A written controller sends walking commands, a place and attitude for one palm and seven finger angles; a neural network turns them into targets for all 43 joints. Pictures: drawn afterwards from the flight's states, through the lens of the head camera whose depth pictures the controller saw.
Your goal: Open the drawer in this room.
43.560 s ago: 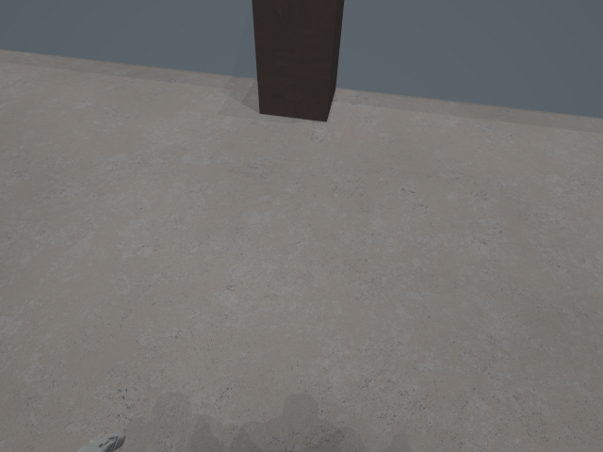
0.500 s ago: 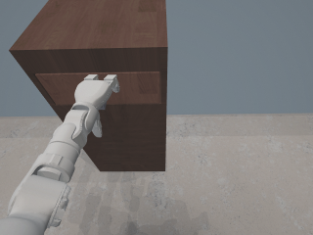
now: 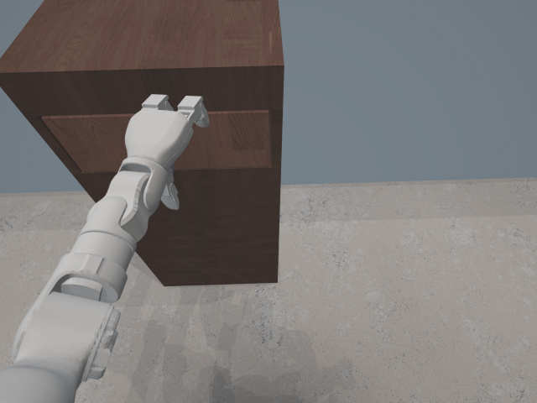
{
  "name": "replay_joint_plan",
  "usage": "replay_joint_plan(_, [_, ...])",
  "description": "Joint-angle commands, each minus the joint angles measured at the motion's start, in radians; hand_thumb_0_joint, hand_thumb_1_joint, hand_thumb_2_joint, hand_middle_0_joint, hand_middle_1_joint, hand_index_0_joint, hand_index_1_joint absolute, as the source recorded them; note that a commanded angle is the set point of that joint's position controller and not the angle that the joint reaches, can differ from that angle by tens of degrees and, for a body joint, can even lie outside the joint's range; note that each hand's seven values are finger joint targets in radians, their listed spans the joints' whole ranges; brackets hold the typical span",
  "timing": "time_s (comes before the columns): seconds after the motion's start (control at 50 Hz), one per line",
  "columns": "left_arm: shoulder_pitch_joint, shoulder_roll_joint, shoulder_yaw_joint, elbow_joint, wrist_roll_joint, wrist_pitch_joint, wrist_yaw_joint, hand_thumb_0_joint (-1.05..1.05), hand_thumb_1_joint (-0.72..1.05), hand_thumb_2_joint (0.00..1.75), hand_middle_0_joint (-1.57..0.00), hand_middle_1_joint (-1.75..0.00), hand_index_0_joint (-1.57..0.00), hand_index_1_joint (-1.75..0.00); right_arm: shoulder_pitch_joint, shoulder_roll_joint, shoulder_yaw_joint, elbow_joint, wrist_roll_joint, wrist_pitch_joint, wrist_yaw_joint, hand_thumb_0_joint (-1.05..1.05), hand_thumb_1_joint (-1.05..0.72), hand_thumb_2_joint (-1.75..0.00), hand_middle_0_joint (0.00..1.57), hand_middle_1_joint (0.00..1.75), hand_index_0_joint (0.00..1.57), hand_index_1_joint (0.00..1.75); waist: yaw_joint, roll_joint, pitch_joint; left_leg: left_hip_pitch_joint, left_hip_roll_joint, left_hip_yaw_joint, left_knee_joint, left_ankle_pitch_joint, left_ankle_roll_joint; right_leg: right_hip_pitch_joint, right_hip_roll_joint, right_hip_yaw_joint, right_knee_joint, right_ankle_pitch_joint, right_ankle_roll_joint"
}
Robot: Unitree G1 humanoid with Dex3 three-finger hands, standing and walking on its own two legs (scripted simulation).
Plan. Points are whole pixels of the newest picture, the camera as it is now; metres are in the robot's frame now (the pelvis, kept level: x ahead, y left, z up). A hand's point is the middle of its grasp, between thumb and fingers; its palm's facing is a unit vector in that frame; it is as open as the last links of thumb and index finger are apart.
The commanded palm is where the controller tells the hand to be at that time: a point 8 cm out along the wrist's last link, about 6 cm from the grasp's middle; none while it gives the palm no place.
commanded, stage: move the hooked fingers above the handle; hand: left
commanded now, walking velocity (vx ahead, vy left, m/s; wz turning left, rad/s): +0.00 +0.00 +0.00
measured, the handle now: (163, 159) +0.53 +0.18 +0.02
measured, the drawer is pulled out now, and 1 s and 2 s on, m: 0.00 0.00 0.00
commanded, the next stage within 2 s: lower the fingers behind the handle in 1.70 s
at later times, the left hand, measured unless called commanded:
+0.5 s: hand (172, 150) +0.47 +0.14 +0.10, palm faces +0.16 -0.09 -0.98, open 13.8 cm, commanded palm +0.45 +0.20 +0.14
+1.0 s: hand (148, 148) +0.48 +0.18 +0.09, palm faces +0.18 -0.03 -0.98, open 13.8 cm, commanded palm +0.45 +0.21 +0.13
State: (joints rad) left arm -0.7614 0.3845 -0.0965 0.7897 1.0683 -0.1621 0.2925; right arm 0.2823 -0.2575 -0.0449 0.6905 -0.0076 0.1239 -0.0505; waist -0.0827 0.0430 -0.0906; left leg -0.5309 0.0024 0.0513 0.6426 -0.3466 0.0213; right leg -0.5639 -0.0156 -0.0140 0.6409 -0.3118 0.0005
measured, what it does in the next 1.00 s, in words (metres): stands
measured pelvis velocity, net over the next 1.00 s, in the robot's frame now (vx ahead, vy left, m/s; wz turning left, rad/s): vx -0.01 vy -0.01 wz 0.01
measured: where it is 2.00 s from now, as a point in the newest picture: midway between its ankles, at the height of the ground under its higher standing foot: outside the picture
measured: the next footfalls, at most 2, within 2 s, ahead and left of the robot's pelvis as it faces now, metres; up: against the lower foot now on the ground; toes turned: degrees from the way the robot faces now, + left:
none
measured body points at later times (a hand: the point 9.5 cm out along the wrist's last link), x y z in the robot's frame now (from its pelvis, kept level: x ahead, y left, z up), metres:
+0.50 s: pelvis -0.01 +0.00 +0.00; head +0.06 -0.02 +0.44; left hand +0.46 +0.14 +0.15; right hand +0.07 -0.28 -0.13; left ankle -0.03 +0.10 -0.72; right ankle -0.01 -0.12 -0.72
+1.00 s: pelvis -0.01 -0.01 +0.00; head +0.07 -0.02 +0.44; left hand +0.46 +0.18 +0.15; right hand +0.05 -0.29 -0.14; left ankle -0.03 +0.10 -0.72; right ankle -0.01 -0.12 -0.72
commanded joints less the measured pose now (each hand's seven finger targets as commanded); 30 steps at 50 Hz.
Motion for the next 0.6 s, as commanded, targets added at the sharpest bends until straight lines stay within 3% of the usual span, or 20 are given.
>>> replay_joint_plan(0.0, [-0.443, 0.365, 0.159, -0.051, 0.020, 0.250, 0.167, 0.00, -0.50, 0.30, -0.30, -1.20, -0.30, -1.20, 0.002, -0.115, -0.022, -0.068, 0.000, -0.019, 0.014, 0.00, -0.90, -0.90, 0.20, 0.30, 0.20, 0.30, 0.092, 0.042, -0.455, 0.122, -0.035, 0.009, -0.054, 0.502, -0.016, 0.293, 0.042, -0.025, -0.003, 0.447, -0.049])
replay_joint_plan(0.04, [-0.399, 0.318, 0.108, 0.114, 0.024, 0.372, 0.117, 0.00, -0.50, 0.30, -0.30, -1.20, -0.30, -1.20, 0.017, -0.131, -0.027, -0.052, 0.008, -0.003, 0.024, 0.00, -0.90, -0.90, 0.20, 0.30, 0.20, 0.30, 0.074, -0.036, -0.460, 0.114, -0.024, 0.019, -0.074, 0.471, -0.013, 0.315, 0.043, -0.026, -0.026, 0.443, -0.036])
replay_joint_plan(0.06, [-0.390, 0.305, 0.088, 0.145, 0.003, 0.415, 0.067, 0.00, -0.50, 0.30, -0.30, -1.20, -0.30, -1.20, 0.022, -0.142, -0.030, -0.057, 0.018, 0.006, 0.025, 0.00, -0.90, -0.90, 0.20, 0.30, 0.20, 0.30, 0.065, -0.096, -0.456, 0.112, -0.024, 0.021, -0.087, 0.445, -0.006, 0.335, 0.046, -0.022, -0.049, 0.442, -0.028])
replay_joint_plan(0.08, [-0.401, 0.265, 0.042, 0.151, -0.019, 0.439, 0.007, 0.00, -0.50, 0.30, -0.30, -1.20, -0.30, -1.20, 0.024, -0.155, -0.036, -0.064, 0.027, 0.018, 0.019, 0.00, -0.90, -0.90, 0.20, 0.30, 0.20, 0.30, 0.038, -0.132, -0.439, 0.128, -0.022, 0.023, -0.098, 0.429, 0.003, 0.334, 0.044, -0.022, -0.071, 0.441, -0.022])
replay_joint_plan(0.1, [-0.412, 0.266, 0.038, 0.142, -0.048, 0.448, -0.048, 0.00, -0.50, 0.30, -0.30, -1.20, -0.30, -1.20, 0.022, -0.163, -0.034, -0.074, 0.034, 0.026, 0.012, 0.00, -0.90, -0.90, 0.20, 0.30, 0.20, 0.30, 0.029, -0.178, -0.421, 0.134, -0.024, 0.023, -0.110, 0.399, 0.012, 0.346, 0.042, -0.021, -0.093, 0.427, -0.016])
replay_joint_plan(0.12, [-0.436, 0.243, 0.015, 0.122, -0.077, 0.434, -0.099, 0.00, -0.50, 0.30, -0.30, -1.20, -0.30, -1.20, 0.021, -0.170, -0.037, -0.082, 0.037, 0.033, 0.000, 0.00, -0.90, -0.90, 0.20, 0.30, 0.20, 0.30, 0.004, -0.213, -0.406, 0.148, -0.023, 0.017, -0.117, 0.393, 0.022, 0.351, 0.037, -0.019, -0.111, 0.432, -0.012])
replay_joint_plan(0.14, [-0.441, 0.256, 0.018, 0.107, -0.088, 0.407, -0.147, 0.00, -0.50, 0.30, -0.30, -1.20, -0.30, -1.20, 0.017, -0.174, -0.033, -0.093, 0.041, 0.033, -0.010, 0.00, -0.90, -0.90, 0.20, 0.30, 0.20, 0.30, 0.000, -0.223, -0.372, 0.143, -0.026, 0.013, -0.122, 0.353, 0.029, 0.345, 0.032, -0.018, -0.119, 0.406, -0.007])
replay_joint_plan(0.18, [-0.507, 0.132, -0.089, -0.001, -0.103, 0.297, -0.233, 0.00, -0.50, 0.30, -0.30, -1.20, -0.30, -1.20, 0.019, -0.166, -0.037, -0.108, 0.034, 0.019, -0.030, 0.00, -0.90, -0.90, 0.20, 0.30, 0.20, 0.30, -0.048, -0.209, -0.309, 0.187, -0.029, -0.009, -0.118, 0.314, 0.041, 0.278, 0.028, -0.015, -0.139, 0.362, -0.005])
replay_joint_plan(0.22, [-0.562, 0.079, -0.140, -0.196, -0.098, 0.141, -0.270, 0.00, -0.50, 0.30, -0.30, -1.20, -0.30, -1.20, 0.029, -0.148, -0.042, -0.120, 0.017, -0.007, -0.039, 0.00, -0.90, -0.90, 0.20, 0.30, 0.20, 0.30, -0.048, -0.081, -0.342, 0.280, -0.029, -0.032, -0.094, 0.368, 0.042, 0.226, 0.030, -0.005, -0.125, 0.336, -0.018])
replay_joint_plan(0.24, [-0.559, 0.084, -0.132, -0.237, -0.094, 0.088, -0.263, 0.00, -0.50, 0.30, -0.30, -1.20, -0.30, -1.20, 0.041, -0.135, -0.045, -0.112, 0.013, -0.018, -0.039, 0.00, -0.90, -0.90, 0.20, 0.30, 0.20, 0.30, -0.030, 0.008, -0.374, 0.333, -0.028, -0.046, -0.080, 0.412, 0.036, 0.194, 0.035, -0.003, -0.110, 0.320, -0.026])
replay_joint_plan(0.26, [-0.596, 0.099, -0.120, -0.285, -0.087, 0.039, -0.244, 0.00, -0.50, 0.30, -0.30, -1.20, -0.30, -1.20, 0.056, -0.127, -0.048, -0.106, 0.010, -0.027, -0.037, 0.00, -0.90, -0.90, 0.20, 0.30, 0.20, 0.30, -0.031, 0.065, -0.380, 0.375, -0.023, -0.061, -0.065, 0.442, 0.026, 0.141, 0.038, -0.006, -0.100, 0.296, -0.031])
replay_joint_plan(0.28, [-0.631, 0.120, -0.095, -0.325, -0.081, -0.006, -0.215, 0.00, -0.50, 0.30, -0.30, -1.20, -0.30, -1.20, 0.075, -0.121, -0.051, -0.095, 0.006, -0.034, -0.035, 0.00, -0.90, -0.90, 0.20, 0.30, 0.20, 0.30, -0.029, 0.099, -0.396, 0.407, -0.018, -0.076, -0.048, 0.485, 0.014, 0.102, 0.042, -0.010, -0.084, 0.286, -0.036])
replay_joint_plan(0.32, [-0.658, 0.200, -0.003, -0.339, -0.064, -0.065, -0.128, 0.00, -0.50, 0.30, -0.30, -1.20, -0.30, -1.20, 0.098, -0.116, -0.057, -0.081, 0.001, -0.040, -0.028, 0.00, -0.90, -0.90, 0.20, 0.30, 0.20, 0.30, -0.010, 0.095, -0.400, 0.383, -0.017, -0.092, -0.027, 0.522, -0.010, 0.074, 0.048, -0.019, -0.056, 0.273, -0.045])
replay_joint_plan(0.34, [-0.646, 0.229, 0.042, -0.290, -0.053, -0.058, -0.072, 0.00, -0.50, 0.30, -0.30, -1.20, -0.30, -1.20, 0.099, -0.114, -0.056, -0.068, -0.002, -0.043, -0.019, 0.00, -0.90, -0.90, 0.20, 0.30, 0.20, 0.30, -0.004, 0.080, -0.389, 0.350, -0.016, -0.094, -0.025, 0.511, -0.014, 0.066, 0.052, -0.025, -0.044, 0.271, -0.047])
replay_joint_plan(0.38, [-0.584, 0.342, 0.171, -0.178, -0.031, -0.002, 0.047, 0.00, -0.50, 0.30, -0.30, -1.20, -0.30, -1.20, 0.085, -0.112, -0.042, -0.060, -0.001, -0.047, -0.008, 0.00, -0.90, -0.90, 0.20, 0.30, 0.20, 0.30, 0.033, 0.016, -0.362, 0.197, -0.034, -0.073, -0.035, 0.427, -0.012, 0.120, 0.055, -0.030, -0.022, 0.275, -0.051])
replay_joint_plan(0.42, [-0.533, 0.380, 0.196, -0.094, -0.022, 0.101, 0.122, 0.00, -0.50, 0.30, -0.30, -1.20, -0.30, -1.20, 0.042, -0.117, -0.025, -0.065, 0.000, -0.037, -0.002, 0.00, -0.90, -0.90, 0.20, 0.30, 0.20, 0.30, 0.056, -0.022, -0.366, 0.101, -0.047, -0.040, -0.052, 0.375, -0.007, 0.199, 0.048, -0.024, -0.020, 0.297, -0.050])
replay_joint_plan(0.46, [-0.531, 0.368, 0.137, -0.029, 0.003, 0.210, 0.155, 0.00, -0.50, 0.30, -0.30, -1.20, -0.30, -1.20, 0.001, -0.117, -0.013, -0.067, 0.003, -0.029, -0.001, 0.00, -0.90, -0.90, 0.20, 0.30, 0.20, 0.30, 0.061, -0.002, -0.381, 0.072, -0.043, -0.003, -0.061, 0.342, -0.007, 0.236, 0.037, -0.012, -0.027, 0.312, -0.045])
replay_joint_plan(0.52, [-0.492, 0.341, 0.082, 0.182, 0.034, 0.390, 0.118, 0.00, -0.50, 0.30, -0.30, -1.20, -0.30, -1.20, -0.005, -0.131, -0.009, -0.052, 0.016, -0.009, 0.003, 0.00, -0.90, -0.90, 0.20, 0.30, 0.20, 0.30, 0.058, -0.052, -0.422, 0.058, -0.037, 0.017, -0.082, 0.338, -0.009, 0.301, 0.038, -0.009, -0.045, 0.340, -0.035])
replay_joint_plan(0.54, [-0.489, 0.329, 0.060, 0.220, 0.018, 0.426, 0.070, 0.00, -0.50, 0.30, -0.30, -1.20, -0.30, -1.20, 0.016, -0.140, -0.013, -0.053, 0.023, 0.000, 0.002, 0.00, -0.90, -0.90, 0.20, 0.30, 0.20, 0.30, 0.041, -0.075, -0.424, 0.061, -0.035, 0.022, -0.089, 0.324, -0.003, 0.314, 0.037, -0.006, -0.062, 0.352, -0.025])
replay_joint_plan(0.58, [-0.504, 0.317, 0.043, 0.216, -0.041, 0.438, -0.053, 0.00, -0.50, 0.30, -0.30, -1.20, -0.30, -1.20, 0.031, -0.161, -0.025, -0.074, 0.033, 0.014, -0.012, 0.00, -0.90, -0.90, 0.20, 0.30, 0.20, 0.30, 0.011, -0.151, -0.454, 0.088, -0.035, 0.027, -0.098, 0.321, 0.016, 0.377, 0.031, 0.004, -0.092, 0.406, -0.008])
